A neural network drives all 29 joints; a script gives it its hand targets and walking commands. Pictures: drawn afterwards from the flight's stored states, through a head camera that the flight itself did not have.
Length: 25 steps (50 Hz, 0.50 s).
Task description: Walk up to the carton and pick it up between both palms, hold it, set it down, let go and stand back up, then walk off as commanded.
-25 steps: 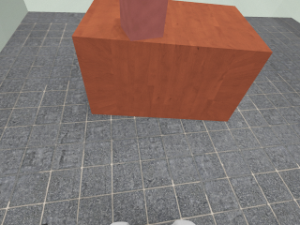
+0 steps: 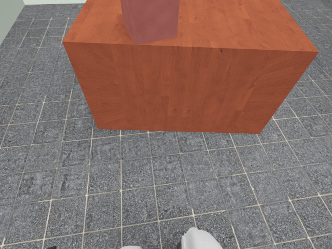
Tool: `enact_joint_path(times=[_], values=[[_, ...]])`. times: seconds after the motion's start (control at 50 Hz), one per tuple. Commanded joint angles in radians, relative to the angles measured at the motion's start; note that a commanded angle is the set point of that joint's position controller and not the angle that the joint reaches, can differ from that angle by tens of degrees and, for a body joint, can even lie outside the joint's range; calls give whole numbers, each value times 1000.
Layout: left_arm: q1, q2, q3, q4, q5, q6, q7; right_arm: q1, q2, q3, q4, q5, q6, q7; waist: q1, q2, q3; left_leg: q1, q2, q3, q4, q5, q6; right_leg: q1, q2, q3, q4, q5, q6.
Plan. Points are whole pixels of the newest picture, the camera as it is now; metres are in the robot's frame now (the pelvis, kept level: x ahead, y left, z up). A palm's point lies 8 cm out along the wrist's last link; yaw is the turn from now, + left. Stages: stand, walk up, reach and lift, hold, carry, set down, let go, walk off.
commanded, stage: walk up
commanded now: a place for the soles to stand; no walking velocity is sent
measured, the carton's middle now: (148, 3) +1.06 +0.11 +0.07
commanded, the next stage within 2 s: none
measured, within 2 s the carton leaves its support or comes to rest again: neither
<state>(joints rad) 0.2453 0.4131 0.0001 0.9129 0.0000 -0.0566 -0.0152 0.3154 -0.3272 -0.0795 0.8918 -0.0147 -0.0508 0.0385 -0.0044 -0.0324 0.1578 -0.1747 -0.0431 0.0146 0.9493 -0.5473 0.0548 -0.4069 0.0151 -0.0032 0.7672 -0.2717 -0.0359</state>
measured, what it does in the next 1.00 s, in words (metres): walks ahead: left foot, then right foot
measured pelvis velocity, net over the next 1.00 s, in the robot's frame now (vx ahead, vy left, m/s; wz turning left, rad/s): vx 0.24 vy -0.02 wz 0.00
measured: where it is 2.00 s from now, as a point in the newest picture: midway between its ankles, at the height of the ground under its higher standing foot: (160, 196)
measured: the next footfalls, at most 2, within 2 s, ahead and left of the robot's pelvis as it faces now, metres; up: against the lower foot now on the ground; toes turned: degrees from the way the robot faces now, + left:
left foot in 0.38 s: +0.22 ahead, +0.13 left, +0.00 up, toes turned +1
right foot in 0.86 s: +0.34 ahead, -0.11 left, +0.00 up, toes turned -1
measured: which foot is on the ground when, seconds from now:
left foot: up 0.00-0.36, down 0.38-0.88, up 0.90-1.00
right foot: down 0.00-0.38, up 0.40-0.84, down 0.86-1.00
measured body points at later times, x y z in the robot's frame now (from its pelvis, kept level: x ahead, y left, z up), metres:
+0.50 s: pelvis +0.13 +0.05 -0.01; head +0.14 +0.08 +0.44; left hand +0.20 +0.36 -0.14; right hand +0.18 -0.25 -0.12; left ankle +0.18 +0.13 -0.71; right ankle +0.11 -0.08 -0.65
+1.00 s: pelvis +0.24 -0.02 +0.00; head +0.26 -0.04 +0.45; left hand +0.31 +0.30 -0.10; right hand +0.29 -0.32 -0.14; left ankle +0.21 +0.12 -0.65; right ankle +0.30 -0.11 -0.71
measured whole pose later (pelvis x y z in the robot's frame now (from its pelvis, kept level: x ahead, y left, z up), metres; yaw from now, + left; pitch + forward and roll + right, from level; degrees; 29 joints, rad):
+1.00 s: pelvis +0.24 -0.02 +0.00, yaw +0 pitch -5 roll +3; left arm 0.24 0.40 0.00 0.91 0.00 -0.08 0.00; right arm 0.28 -0.34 -0.07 0.89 -0.01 -0.04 0.04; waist 0.00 0.00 0.14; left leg -0.37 -0.01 0.02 1.12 -0.47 0.02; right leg -0.39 -0.02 -0.01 0.84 -0.36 -0.04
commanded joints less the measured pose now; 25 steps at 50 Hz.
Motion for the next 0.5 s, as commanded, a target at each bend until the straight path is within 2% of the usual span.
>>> enact_joint_path(times=[0.0, 0.02, 0.04, 0.08, 0.14, 0.2, 0.26, 0.28, 0.3, 0.32, 0.34, 0.36, 0.38, 0.4, 0.42, 0.44, 0.46, 0.48], values=[[156, 309, 129, -65, 3, -53, 29, -38, -283, -35, -107, 18, -16, -15, 83, 11, -136, -560, 33, -162, 375, 88, -1, 454, -363, 620, -480, -308, -238], [119, 288, 123, -69, 6, -55, 27, -29, -272, -38, -109, 14, -15, -9, 61, -5, -92, -533, 57, -155, 308, 118, -3, 360, -327, 541, -481, -271, -208], [100, 273, 120, -72, 10, -57, 24, -6, -264, -43, -102, 7, -13, -4, 43, -35, -86, -486, 73, -142, 251, 131, -11, 295, -304, 477, -476, -227, -193], [118, 268, 125, -71, 16, -65, 18, 26, -257, -47, -95, 0, -12, 3, 36, -52, -111, -452, 77, -125, 178, 136, -28, 275, -284, 424, -453, -203, -202], [98, 276, 130, -82, 18, -71, 16, -18, -259, -49, -118, -5, -17, 9, 41, -49, -100, -483, 120, -100, 63, 153, -40, 245, -302, 393, -457, -302, -236], [57, 297, 134, -93, 19, -73, 16, -54, -272, -57, -136, -9, -26, 15, 42, -59, -72, -495, 156, -91, -19, 181, -42, 214, -334, 407, -455, -373, -249], [33, 310, 129, -93, 22, -75, 16, -83, -269, -59, -137, -8, -41, 17, 39, -63, -63, -438, 162, -80, -121, 203, -34, 188, -338, 386, -401, -275, -242], [16, 310, 127, -92, 20, -72, 15, -69, -271, -60, -124, -11, -47, 16, 26, -57, -74, -386, 149, -56, -158, 208, -31, 168, -330, 365, -358, -224, -235], [-17, 302, 122, -96, 18, -68, 15, -15, -262, -61, -105, -13, -55, 13, -16, -53, -94, -293, 135, -35, -235, 234, -27, 123, -313, 311, -280, -150, -216], [-70, 279, 110, -103, 16, -61, 14, 84, -256, -67, -70, -16, -62, 7, -81, -38, -134, -120, 107, -18, -318, 256, -28, 34, -273, 233, -147, -63, -180], [-83, 211, 86, -112, 18, -53, 13, 225, -289, -85, -19, -24, -70, -8, -150, 137, -190, 111, 73, -114, -441, 118, -20, -120, -172, 121, 154, 60, -128], [-53, 91, 44, -113, 11, -50, 10, 251, -367, -100, -18, -31, -69, -22, -144, 422, -132, 146, 247, -509, -612, -35, -6, -345, 13, 1, 474, -155, -41], [-47, 180, 63, -104, 9, -36, 15, 203, -412, -103, -59, -7, -62, -22, -119, 262, -96, 88, 371, -840, -798, -234, 15, -415, 62, 81, 528, -238, -26], [-61, 243, 74, -89, 13, -28, 17, 124, -433, -105, -75, 21, -60, -20, -92, 165, -51, 22, 392, -888, -843, -295, -4, -402, 14, 128, 563, -195, -27], [-52, 259, 84, -73, 12, -24, 15, 79, -411, -99, -77, 24, -59, -24, -62, 103, -7, -2, 376, -798, -815, -221, -35, -401, -29, 116, 554, -123, -17], [-31, 250, 86, -58, 9, -18, 12, 51, -375, -87, -72, 20, -60, -28, -41, 104, 4, -13, 332, -697, -772, -111, -39, -374, -50, 96, 530, -80, -11], [-14, 240, 87, -46, 7, -14, 7, 41, -339, -79, -64, 20, -61, -31, -35, 119, 0, -23, 293, -600, -745, 18, -62, -326, -60, 92, 490, -38, -3], [-2, 229, 87, -43, 2, -10, 4, 51, -330, -73, -54, 17, -62, -31, -33, 131, -19, -24, 273, -539, -723, 137, -68, -288, -64, 91, 454, -14, 2]])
